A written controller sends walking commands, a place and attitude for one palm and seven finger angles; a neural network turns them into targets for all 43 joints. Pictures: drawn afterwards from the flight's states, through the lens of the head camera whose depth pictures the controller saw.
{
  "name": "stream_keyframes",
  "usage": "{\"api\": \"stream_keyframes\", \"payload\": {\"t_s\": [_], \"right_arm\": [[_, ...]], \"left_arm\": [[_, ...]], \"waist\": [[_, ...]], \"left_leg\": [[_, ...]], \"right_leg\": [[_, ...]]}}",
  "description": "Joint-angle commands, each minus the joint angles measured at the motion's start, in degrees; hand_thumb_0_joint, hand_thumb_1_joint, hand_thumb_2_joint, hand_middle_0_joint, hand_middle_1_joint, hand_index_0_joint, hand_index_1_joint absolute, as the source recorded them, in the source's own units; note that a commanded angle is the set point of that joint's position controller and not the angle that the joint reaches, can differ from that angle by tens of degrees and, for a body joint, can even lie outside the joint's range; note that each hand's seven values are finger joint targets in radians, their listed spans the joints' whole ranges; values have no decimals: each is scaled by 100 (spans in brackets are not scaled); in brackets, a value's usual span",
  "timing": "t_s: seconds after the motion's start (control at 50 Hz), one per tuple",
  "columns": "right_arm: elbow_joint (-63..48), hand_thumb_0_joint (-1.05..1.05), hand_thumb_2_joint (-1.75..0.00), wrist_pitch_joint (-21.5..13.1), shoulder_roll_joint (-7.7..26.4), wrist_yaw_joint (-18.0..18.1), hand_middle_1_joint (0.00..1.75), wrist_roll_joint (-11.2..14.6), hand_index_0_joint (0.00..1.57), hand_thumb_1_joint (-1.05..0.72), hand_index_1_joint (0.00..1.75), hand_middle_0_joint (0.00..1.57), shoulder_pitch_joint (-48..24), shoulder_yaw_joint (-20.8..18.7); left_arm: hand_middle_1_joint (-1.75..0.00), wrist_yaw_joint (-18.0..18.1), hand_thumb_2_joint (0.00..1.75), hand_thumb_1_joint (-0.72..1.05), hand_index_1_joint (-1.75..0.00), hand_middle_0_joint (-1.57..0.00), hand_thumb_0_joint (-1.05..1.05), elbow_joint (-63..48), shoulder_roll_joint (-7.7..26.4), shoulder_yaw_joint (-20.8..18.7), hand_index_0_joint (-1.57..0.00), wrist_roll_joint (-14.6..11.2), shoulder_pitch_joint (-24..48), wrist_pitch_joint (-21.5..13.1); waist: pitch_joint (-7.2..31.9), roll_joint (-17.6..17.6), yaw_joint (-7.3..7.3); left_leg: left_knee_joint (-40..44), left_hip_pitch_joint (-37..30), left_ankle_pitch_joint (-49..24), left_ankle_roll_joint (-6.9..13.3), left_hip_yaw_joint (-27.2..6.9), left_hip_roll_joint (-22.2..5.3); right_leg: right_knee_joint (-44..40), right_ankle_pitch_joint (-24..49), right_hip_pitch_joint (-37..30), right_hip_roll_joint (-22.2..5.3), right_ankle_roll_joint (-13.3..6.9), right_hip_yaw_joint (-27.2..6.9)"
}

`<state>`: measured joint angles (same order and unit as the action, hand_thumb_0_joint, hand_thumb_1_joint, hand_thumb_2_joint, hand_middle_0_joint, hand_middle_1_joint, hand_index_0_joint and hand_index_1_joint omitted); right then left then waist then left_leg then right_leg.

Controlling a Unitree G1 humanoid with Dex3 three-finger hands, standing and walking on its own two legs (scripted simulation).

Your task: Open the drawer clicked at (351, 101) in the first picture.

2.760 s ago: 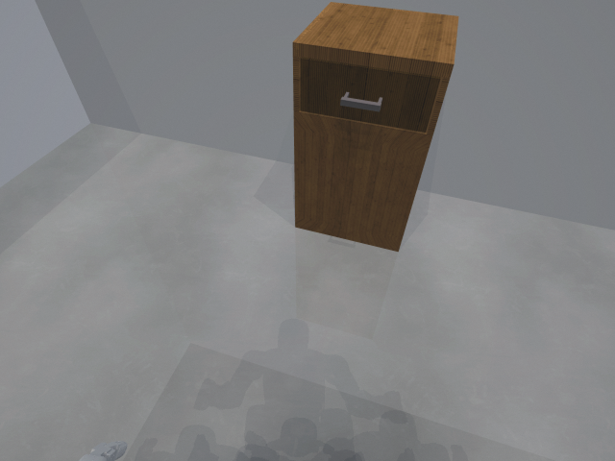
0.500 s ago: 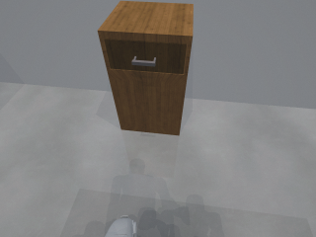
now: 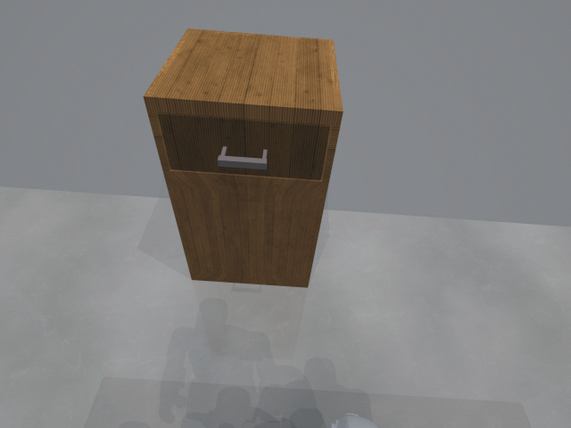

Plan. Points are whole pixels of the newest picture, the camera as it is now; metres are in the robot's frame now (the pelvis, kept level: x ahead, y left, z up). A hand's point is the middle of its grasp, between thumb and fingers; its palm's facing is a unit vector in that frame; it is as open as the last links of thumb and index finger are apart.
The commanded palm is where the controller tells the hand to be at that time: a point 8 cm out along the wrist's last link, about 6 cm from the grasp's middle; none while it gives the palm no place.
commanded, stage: take the last steps up to it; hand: left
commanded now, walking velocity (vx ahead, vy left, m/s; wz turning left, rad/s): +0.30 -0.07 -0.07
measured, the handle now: (243, 157) +0.76 +0.15 -0.09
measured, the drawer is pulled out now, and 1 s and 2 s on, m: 0.00 0.00 0.00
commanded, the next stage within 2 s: come to a stop and stand still in 0.48 s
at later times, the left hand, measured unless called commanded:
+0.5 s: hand (225, 399) +0.21 +0.11 -0.17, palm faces +0.06 -0.98 -0.21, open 7.1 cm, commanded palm none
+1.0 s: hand (215, 382) +0.24 +0.13 -0.19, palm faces +0.05 -0.97 -0.23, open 7.4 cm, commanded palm none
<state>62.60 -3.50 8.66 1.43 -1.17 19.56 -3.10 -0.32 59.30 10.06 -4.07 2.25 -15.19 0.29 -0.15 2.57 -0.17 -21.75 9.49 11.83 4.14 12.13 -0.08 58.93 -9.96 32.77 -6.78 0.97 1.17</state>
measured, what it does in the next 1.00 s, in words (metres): walks ahead: right foot, then left foot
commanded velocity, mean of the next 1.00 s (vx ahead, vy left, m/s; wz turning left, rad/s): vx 0.04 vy -0.04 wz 0.01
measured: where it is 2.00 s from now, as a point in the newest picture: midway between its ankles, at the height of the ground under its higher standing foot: outside the picture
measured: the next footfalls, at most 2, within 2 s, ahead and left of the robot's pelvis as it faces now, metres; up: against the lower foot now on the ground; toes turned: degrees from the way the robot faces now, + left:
right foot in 0.24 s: +0.19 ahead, -0.17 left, +0.00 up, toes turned -9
left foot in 0.66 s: +0.33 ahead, +0.05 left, +0.00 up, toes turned +9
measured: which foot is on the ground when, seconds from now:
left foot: down 0.00-0.26, up 0.28-0.64, down 0.66-1.00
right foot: up 0.00-0.22, down 0.24-0.68, up 0.70-1.00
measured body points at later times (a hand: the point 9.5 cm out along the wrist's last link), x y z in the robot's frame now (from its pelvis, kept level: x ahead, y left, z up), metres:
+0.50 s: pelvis +0.17 -0.07 +0.00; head +0.18 -0.08 +0.45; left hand +0.21 +0.16 -0.15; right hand +0.18 -0.30 -0.16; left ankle +0.19 +0.05 -0.69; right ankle +0.15 -0.16 -0.74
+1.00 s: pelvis +0.21 -0.07 -0.01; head +0.24 -0.05 +0.44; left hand +0.24 +0.18 -0.17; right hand +0.30 -0.30 -0.15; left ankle +0.29 +0.05 -0.74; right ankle +0.19 -0.21 -0.68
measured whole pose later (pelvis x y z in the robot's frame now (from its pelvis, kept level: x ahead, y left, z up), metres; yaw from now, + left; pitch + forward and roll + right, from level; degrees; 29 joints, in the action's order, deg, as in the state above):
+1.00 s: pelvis +0.21 -0.07 -0.01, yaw -1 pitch -2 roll -1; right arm 57.9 1.6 8.6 2.3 -1.0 5.9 -2.8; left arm 1.9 58.6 11.6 -4.0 1.3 -13.5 3.8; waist -5.0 1.2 0.8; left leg -27.2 18.2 7.4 1.7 9.0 -4.8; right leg 58.1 -24.9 24.2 -2.7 2.0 0.4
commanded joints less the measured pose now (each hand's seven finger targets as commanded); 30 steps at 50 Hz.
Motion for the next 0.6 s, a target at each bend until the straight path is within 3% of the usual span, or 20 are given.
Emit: {"api": "stream_keyframes", "payload": {"t_s": [0.0, 0.02, 0.12, 0.16, 0.18, 0.2, 0.22, 0.24, 0.26, 0.28, 0.32, 0.34, 0.38, 0.46, 0.52, 0.56, 0.58], "right_arm": [[-112, 0, -90, -121, 675, 3, 30, -31, 20, -90, 30, 20, 512, -114], [-67, 0, -90, -113, 678, -3, 30, -33, 20, -90, 30, 20, 650, -124], [131, 0, -90, -57, 642, -16, 30, -77, 20, -90, 30, 20, 1017, -115], [164, 0, -90, -32, 632, -6, 30, -81, 20, -90, 30, 20, 1004, -98], [174, 0, -90, -18, 610, -4, 30, -62, 20, -90, 30, 20, 916, -77], [177, 0, -90, -21, 534, -27, 30, -17, 20, -90, 30, 20, 858, -58], [86, 0, -90, -46, 335, -86, 30, 54, 20, -90, 30, 20, 802, -21], [-138, 0, -90, -49, 104, -106, 30, 63, 20, -90, 30, 20, 614, 67], [-205, 0, -90, -3, 328, -90, 30, 27, 20, -90, 30, 20, 262, 15], [-168, 0, -90, 2, 258, -108, 30, 28, 20, -90, 30, 20, 239, -28], [-108, 0, -90, 76, 133, -117, 30, 11, 20, -90, 30, 20, 176, -46], [-69, 0, -90, 130, 12, -118, 30, -25, 20, -90, 30, 20, 216, -34], [-56, 0, -90, 213, -87, -127, 30, -36, 20, -90, 30, 20, 298, -29], [-225, 0, -90, 260, -103, -191, 30, -19, 20, -90, 30, 20, -11, -8], [-405, 0, -90, 193, 1, -232, 30, -11, 20, -90, 30, 20, -318, 17], [-448, 0, -90, 162, 108, -219, 30, -11, 20, -90, 30, 20, -485, 36], [-399, 0, -90, 149, 123, -183, 30, -16, 20, -90, 30, 20, -385, 68]], "left_arm": [[-30, -99, 90, 90, -30, -20, 0, -283, 69, 11, -20, -31, 184, -40], [-30, -106, 90, 90, -30, -20, 0, -327, 83, 26, -20, -38, 393, -64], [-30, -103, 90, 90, -30, -20, 0, -439, 52, 63, -20, -47, 858, -170], [-30, -97, 90, 90, -30, -20, 0, -367, 53, 54, -20, -49, 705, -223], [-30, -86, 90, 90, -30, -20, 0, -236, 98, 37, -20, -56, 357, -255], [-30, -58, 90, 90, -30, -20, 0, -13, 281, -8, -20, -44, -254, -309], [-30, 14, 90, 90, -30, -20, 0, 196, 721, -95, -20, -16, -991, -368], [-30, 67, 90, 90, -30, -20, 0, 358, 1276, -221, -20, -65, -1641, -379], [-30, 103, 90, 90, -30, -20, 0, 376, 1227, -183, -20, -126, -1675, -356], [-30, 118, 90, 90, -30, -20, 0, 332, 1017, -162, -20, -123, -1219, -398], [-30, 166, 90, 90, -30, -20, 0, 171, 504, -20, -20, -133, -602, -396], [-30, 182, 90, 90, -30, -20, 0, 122, 287, 3, -20, -102, -514, -438], [-30, 191, 90, 90, -30, -20, 0, 117, 194, 79, -20, -81, -492, -484], [-30, 188, 90, 90, -30, -20, 0, 120, 340, 96, -20, -68, -471, -488], [-30, 168, 90, 90, -30, -20, 0, 182, 520, 65, -20, -58, -557, -462], [-30, 162, 90, 90, -30, -20, 0, 219, 538, 61, -20, -70, -605, -421], [-30, 176, 90, 90, -30, -20, 0, 244, 503, 71, -20, -86, -537, -384]], "waist": [[-581, -674, -144], [-582, -585, -232], [-587, -896, -393], [-459, -870, -301], [-301, -799, -103], [74, -442, 184], [543, 466, 500], [728, 1522, 649], [521, 835, 702], [394, 987, 508], [-118, 152, 191], [-268, 84, 87], [-389, 156, -52], [-449, 304, -103], [-354, 415, -16], [-482, 423, 10], [-459, 280, -79]], "left_leg": [[1459, -132, 498, 598, -1414, -1781], [1429, -239, 373, 625, -1463, -1772], [1011, -518, -324, 555, -1254, -1766], [615, -492, -713, 442, -1092, -1691], [206, -311, -805, 297, -926, -1550], [-606, 126, -998, 104, -629, -1304], [-1876, 1282, -271, -131, -187, -913], [-3437, 2548, 2099, -336, -24, -239], [-4381, 2838, 2169, -255, -690, -352], [-4684, 2830, 1638, -229, -924, -578], [-4604, 2586, 956, -311, -1019, -812], [-4446, 2431, 792, -376, -977, -837], [-4077, 2249, 648, -466, -882, -799], [-2949, 1987, 423, -479, -725, -709], [-2127, 1657, 356, -394, -632, -590], [-1716, 1267, 247, -347, -568, -496], [-1282, 955, -14, -368, -549, -426]], "right_leg": [[-1081, -97, 241, -145, 25, 130], [-1324, -152, 193, -91, 7, 180], [-2253, -507, -252, 118, -88, 457], [-2744, -483, -828, 281, -157, 617], [-3175, -229, -1480, 400, -202, 726], [-3420, -7, -2602, 375, -333, 600], [-3644, -330, -3942, -582, -662, -525], [-4149, 46, -4718, -1725, -1181, -2154], [-4340, 260, -4335, -1816, -1353, -2175], [-4392, 232, -3866, -1582, -1203, -1738], [-4574, 529, -2996, -1305, -1015, -945], [-4614, 963, -2645, -1193, -954, -616], [-4612, 1615, -2357, -1058, -953, -182], [-4678, 1715, -2233, -916, -1058, 66], [-4499, 1528, -2402, -902, -1051, 60], [-4366, 1373, -2265, -869, -1000, 21], [-4088, 1636, -2291, -703, -892, 150]]}}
